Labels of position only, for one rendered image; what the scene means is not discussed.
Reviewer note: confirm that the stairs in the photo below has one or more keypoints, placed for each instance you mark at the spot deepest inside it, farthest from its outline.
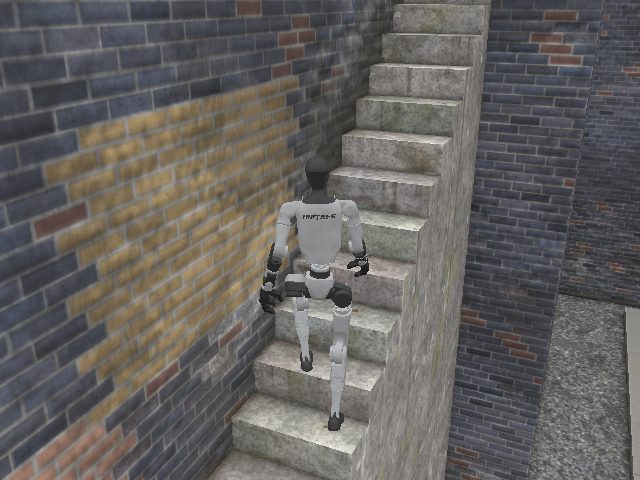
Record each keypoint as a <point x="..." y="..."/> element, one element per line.
<point x="409" y="166"/>

